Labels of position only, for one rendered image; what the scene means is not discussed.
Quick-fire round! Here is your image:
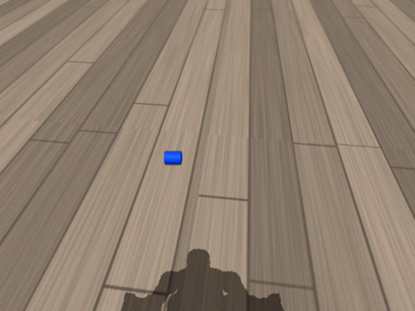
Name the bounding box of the can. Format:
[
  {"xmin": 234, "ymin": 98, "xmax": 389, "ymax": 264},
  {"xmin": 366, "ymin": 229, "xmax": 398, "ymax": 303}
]
[{"xmin": 164, "ymin": 151, "xmax": 182, "ymax": 164}]

